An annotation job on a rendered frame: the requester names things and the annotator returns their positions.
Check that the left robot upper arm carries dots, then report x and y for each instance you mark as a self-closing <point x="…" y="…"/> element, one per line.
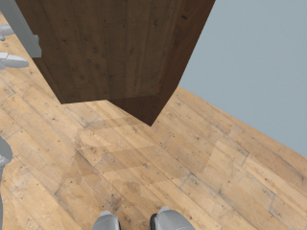
<point x="5" y="158"/>

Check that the cupboard door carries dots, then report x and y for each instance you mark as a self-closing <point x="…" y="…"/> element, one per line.
<point x="98" y="50"/>

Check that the robot left hand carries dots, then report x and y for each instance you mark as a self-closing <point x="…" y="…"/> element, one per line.
<point x="7" y="60"/>

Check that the robot left shin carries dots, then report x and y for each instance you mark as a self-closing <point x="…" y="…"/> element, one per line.
<point x="106" y="212"/>

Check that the handle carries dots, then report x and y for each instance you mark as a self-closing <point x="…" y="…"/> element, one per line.
<point x="16" y="20"/>

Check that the left robot thigh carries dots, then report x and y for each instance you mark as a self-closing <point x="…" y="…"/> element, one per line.
<point x="106" y="222"/>

